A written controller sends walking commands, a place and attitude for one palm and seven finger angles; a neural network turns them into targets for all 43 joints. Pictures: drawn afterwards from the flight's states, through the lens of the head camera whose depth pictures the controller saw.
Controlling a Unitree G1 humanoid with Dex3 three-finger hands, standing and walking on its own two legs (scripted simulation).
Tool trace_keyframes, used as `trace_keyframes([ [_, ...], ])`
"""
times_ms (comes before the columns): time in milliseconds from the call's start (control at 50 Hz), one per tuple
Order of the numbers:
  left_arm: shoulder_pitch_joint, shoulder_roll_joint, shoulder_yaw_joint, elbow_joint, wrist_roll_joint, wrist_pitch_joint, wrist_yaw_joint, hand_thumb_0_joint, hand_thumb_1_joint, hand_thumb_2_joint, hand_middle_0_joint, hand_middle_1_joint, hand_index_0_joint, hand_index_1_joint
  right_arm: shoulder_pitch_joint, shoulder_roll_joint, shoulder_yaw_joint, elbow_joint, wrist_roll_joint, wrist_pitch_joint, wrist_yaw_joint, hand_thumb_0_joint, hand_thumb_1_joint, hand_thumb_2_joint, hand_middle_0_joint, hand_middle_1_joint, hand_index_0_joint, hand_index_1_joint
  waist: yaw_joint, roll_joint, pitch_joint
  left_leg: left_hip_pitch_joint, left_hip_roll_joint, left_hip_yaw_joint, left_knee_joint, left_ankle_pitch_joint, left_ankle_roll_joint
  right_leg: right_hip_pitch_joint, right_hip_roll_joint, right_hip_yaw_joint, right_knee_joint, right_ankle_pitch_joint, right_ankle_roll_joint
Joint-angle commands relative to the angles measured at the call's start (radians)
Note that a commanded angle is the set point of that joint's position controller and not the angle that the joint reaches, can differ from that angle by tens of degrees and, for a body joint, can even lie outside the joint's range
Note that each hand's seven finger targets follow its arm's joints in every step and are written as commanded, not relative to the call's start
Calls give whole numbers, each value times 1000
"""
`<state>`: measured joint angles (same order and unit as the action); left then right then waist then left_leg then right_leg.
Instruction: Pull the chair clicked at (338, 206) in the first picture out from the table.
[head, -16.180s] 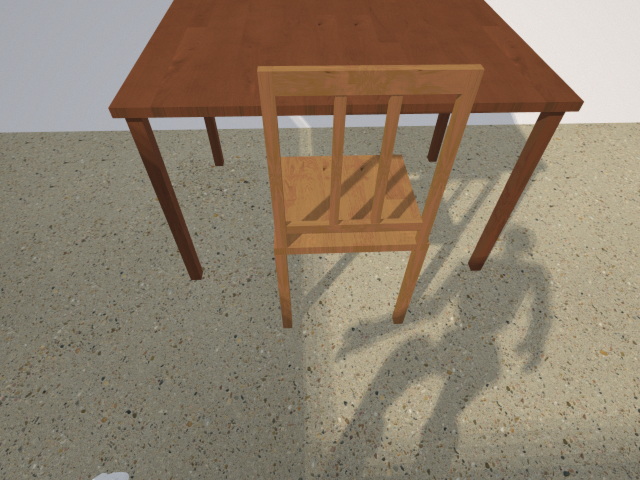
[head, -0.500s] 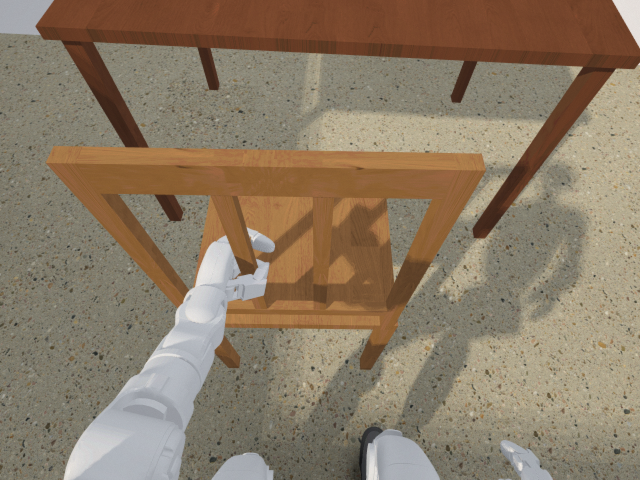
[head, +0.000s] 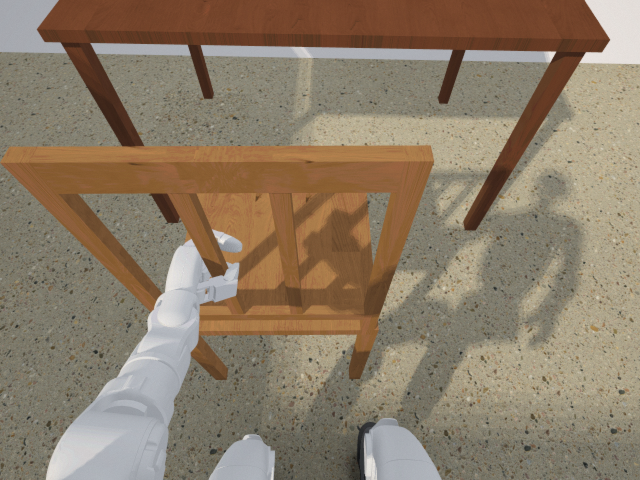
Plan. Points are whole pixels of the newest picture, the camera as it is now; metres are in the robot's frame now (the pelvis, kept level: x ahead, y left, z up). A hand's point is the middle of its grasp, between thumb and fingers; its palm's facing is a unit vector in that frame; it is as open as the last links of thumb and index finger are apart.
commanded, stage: step backward, pulling the chair out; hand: left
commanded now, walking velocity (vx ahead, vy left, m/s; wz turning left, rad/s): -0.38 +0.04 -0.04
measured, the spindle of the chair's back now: (216, 264) +0.39 +0.16 -0.04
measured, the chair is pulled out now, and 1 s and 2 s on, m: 0.33 0.41 0.50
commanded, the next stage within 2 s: none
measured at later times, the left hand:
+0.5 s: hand (223, 298) +0.34 +0.14 -0.04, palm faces -0.01 -0.98 -0.20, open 5.6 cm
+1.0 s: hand (211, 333) +0.29 +0.15 -0.04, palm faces +0.05 -0.98 -0.19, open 5.6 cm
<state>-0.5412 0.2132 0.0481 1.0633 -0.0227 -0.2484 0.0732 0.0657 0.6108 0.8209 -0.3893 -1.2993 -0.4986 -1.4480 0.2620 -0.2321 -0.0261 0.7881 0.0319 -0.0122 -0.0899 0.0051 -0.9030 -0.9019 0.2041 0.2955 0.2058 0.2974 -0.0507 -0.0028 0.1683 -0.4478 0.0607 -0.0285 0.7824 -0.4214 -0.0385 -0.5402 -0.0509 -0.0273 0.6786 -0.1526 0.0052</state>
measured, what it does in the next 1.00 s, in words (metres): steps on the spot: right foot, then left foot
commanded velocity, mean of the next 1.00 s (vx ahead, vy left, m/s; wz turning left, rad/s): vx -0.38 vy -0.04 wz -0.04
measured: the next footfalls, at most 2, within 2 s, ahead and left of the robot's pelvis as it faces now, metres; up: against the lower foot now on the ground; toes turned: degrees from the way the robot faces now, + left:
right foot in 0.24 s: +0.08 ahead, -0.14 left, +0.00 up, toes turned -3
left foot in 0.86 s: -0.05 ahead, +0.14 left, +0.00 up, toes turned -2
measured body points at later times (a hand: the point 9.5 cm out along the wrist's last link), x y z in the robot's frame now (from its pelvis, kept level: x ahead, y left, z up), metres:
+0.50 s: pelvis -0.04 +0.01 +0.01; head +0.05 +0.01 +0.45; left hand +0.34 +0.20 -0.03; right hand +0.05 -0.27 -0.11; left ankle +0.02 +0.16 -0.71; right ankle +0.06 -0.14 -0.71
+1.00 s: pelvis -0.08 +0.00 +0.01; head +0.00 +0.00 +0.45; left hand +0.29 +0.20 -0.03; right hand -0.02 -0.28 -0.12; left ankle -0.06 +0.14 -0.71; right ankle -0.01 -0.15 -0.71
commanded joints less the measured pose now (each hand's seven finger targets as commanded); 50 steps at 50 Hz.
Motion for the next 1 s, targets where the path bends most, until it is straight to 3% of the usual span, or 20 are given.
trace_keyframes([
  [0, -299, 203, 45, -110, 7, -45, 24, 0, 900, 900, -500, -1450, -500, -1450, 68, -140, -34, -49, 1, -51, -15, 0, -900, -900, 200, 300, 200, 300, 18, -211, -435, 192, -36, 16, 53, -60, 20, 135, -244, 236, -411, -340, -87],
  [60, -313, 180, 42, -108, 3, -52, 14, 0, 900, 900, -500, -1450, -500, -1450, 53, -162, -25, -66, 2, -56, -23, 0, -900, -900, 200, 300, 200, 300, 17, -106, -377, 168, 39, -61, -279, -5, 59, 154, -129, 119, -276, -260, -12],
  [100, -327, 167, 28, -161, 1, -62, 14, 0, 900, 900, -500, -1450, -500, -1450, 20, -184, -33, -98, -3, -45, -23, 0, -900, -900, 200, 300, 200, 300, 32, 216, -359, -14, 208, -211, -425, 3, 148, 265, -9, 42, 19, -257, 18],
  [120, -344, 154, 28, -192, -4, -62, 15, 0, 900, 900, -500, -1450, -500, -1450, 0, -175, -38, -122, 0, -41, -20, 0, -900, -900, 200, 300, 200, 300, 50, 241, -357, -90, 278, -254, -431, 77, 179, 333, 13, 36, 147, -208, 12],
  [180, -392, 135, 14, -224, 3, -65, 5, 0, 900, 900, -500, -1450, -500, -1450, 32, -168, -48, -104, -1, -44, -18, 0, -900, -900, 200, 300, 200, 300, 28, 87, -388, 114, 227, -165, -198, 546, 132, 359, -18, 76, -76, 45, -7],
  [240, -400, 151, -12, -200, 29, -61, 8, 0, 900, 900, -500, -1450, -500, -1450, 60, -163, -45, -77, -5, -48, -16, 0, -900, -900, 200, 300, 200, 300, -3, 39, -422, 136, 114, -60, -146, 429, 25, 347, -136, 174, -139, 357, -58],
  [260, -392, 203, 28, -191, 23, -58, 18, 0, 900, 900, -500, -1450, -500, -1450, 56, -169, -57, -70, 1, -45, -24, 0, -900, -900, 200, 300, 200, 300, 1, -46, -480, 156, 89, -42, -103, 389, 12, 348, -169, 211, -158, 370, -73],
  [300, -339, 228, 43, -165, 16, -51, 21, 0, 900, 900, -500, -1450, -500, -1450, 53, -165, -55, -61, 4, -40, -28, 0, -900, -900, 200, 300, 200, 300, 6, -50, -532, 194, 50, -20, -60, 293, 0, 360, -223, 241, -194, 428, -93],
  [380, -341, 224, 52, -183, 14, -49, 21, 0, 900, 900, -500, -1450, -500, -1450, 0, -151, -40, -97, 3, -28, -36, 0, -900, -900, 200, 300, 200, 300, 18, -135, -483, 167, 47, -38, -142, 150, 22, 306, -201, 194, -233, 158, -48],
  [460, -329, 164, 28, -212, 13, -62, 20, 0, 900, 900, -500, -1450, -500, -1450, -26, -166, -40, -141, -3, -15, -27, 0, -900, -900, 200, 300, 200, 300, 35, 185, -409, 45, 224, -180, -350, 283, 122, 299, -5, 44, 30, -113, 5],
  [540, -353, 156, 21, -254, 11, -72, 12, 0, 900, 900, -500, -1450, -500, -1450, 6, -153, -41, -134, -6, -20, -14, 0, -900, -900, 200, 300, 200, 300, 25, 158, -442, 130, 247, -161, -244, 529, 137, 321, -1, 48, -5, -32, -2],
  [600, -358, 203, 44, -232, 19, -72, 14, 0, 900, 900, -500, -1450, -500, -1450, -12, -161, -42, -127, -5, -18, -14, 0, -900, -900, 200, 300, 200, 300, 26, 185, -397, -7, 208, -115, -248, 254, 96, 343, -36, 88, -4, -71, -27],
  [660, -335, 241, 56, -208, 11, -70, 25, 0, 900, 900, -500, -1450, -500, -1450, 7, -148, -44, -121, 8, -26, -18, 0, -900, -900, 200, 300, 200, 300, 27, -58, -388, -19, 44, -29, -49, -141, 40, 182, -175, 298, -224, -334, -88],
  [700, -295, 294, 84, -153, 7, -46, 35, 0, 900, 900, -500, -1450, -500, -1450, 28, -155, -50, -79, 1, -30, -18, 0, -900, -900, 200, 300, 200, 300, 35, -188, -429, 146, -41, 6, 205, -92, 5, 70, -303, 391, -439, -466, -139],
  [760, -329, 255, 85, -141, -1, -42, 21, 0, 900, 900, -500, -1450, -500, -1450, 12, -141, -11, -57, 1, -53, -14, 0, -900, -900, 200, 300, 200, 300, 44, -223, -421, 131, -25, -36, 63, -78, 11, 201, -266, 267, -319, -103, -115],
  [820, -317, 237, 74, -114, -10, -37, 15, 0, 900, 900, -500, -1450, -500, -1450, 41, -170, -14, -41, 8, -59, -34, 0, -900, -900, 200, 300, 200, 300, 37, -105, -383, 188, 31, -41, -321, 119, 36, 231, -177, 192, -198, -14, -39],
  [880, -419, 176, 32, -200, 0, -53, 10, 0, 900, 900, -500, -1450, -500, -1450, 5, -171, -26, -87, -1, -47, -29, 0, -900, -900, 200, 300, 200, 300, 48, 222, -407, 86, 251, -206, -340, 463, 136, 286, -35, 65, 77, -64, 8],
  [900, -428, 198, 51, -214, 0, -53, 13, 0, 900, 900, -500, -1450, -500, -1450, 10, -168, -27, -83, -5, -42, -28, 0, -900, -900, 200, 300, 200, 300, 47, 247, -411, 108, 264, -207, -312, 564, 148, 291, -30, 66, 82, -105, 7],
  [940, -395, 172, 44, -193, 4, -53, 12, 0, 900, 900, -500, -1450, -500, -1450, 40, -170, -38, -79, -5, -48, -16, 0, -900, -900, 200, 300, 200, 300, 41, 134, -425, 209, 251, -189, -199, 784, 127, 302, -37, 84, -10, 46, -17],
  [980, -401, 170, 36, -177, 17, -60, 14, 0, 900, 900, -500, -1450, -500, -1450, 51, -172, -45, -73, -5, -53, -9, 0, -900, -900, 200, 300, 200, 300, 22, 116, -418, 189, 208, -152, -160, 717, 68, 341, -75, 125, -70, 251, -46],
])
